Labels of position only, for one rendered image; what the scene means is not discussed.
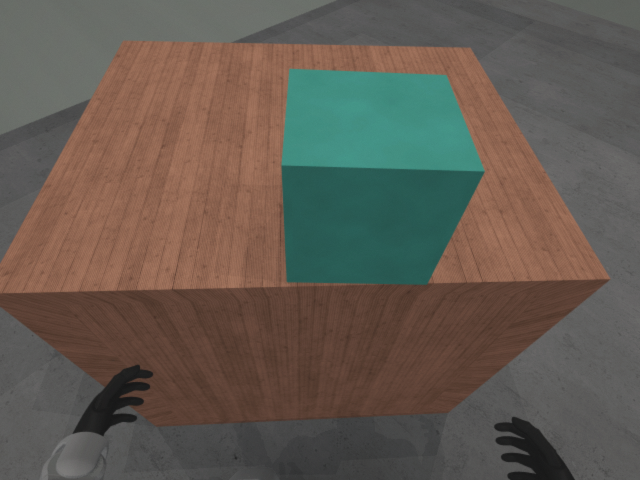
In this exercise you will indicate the left robot hand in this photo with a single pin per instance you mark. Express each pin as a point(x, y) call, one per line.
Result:
point(98, 416)

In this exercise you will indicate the right robot hand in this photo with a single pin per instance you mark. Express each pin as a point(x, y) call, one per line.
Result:
point(542, 459)

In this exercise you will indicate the pedestal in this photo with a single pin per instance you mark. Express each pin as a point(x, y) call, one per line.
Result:
point(158, 240)

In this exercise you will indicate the robot left forearm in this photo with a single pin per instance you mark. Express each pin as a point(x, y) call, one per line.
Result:
point(79, 456)

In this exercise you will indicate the carton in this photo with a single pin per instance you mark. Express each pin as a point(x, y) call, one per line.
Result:
point(377, 171)

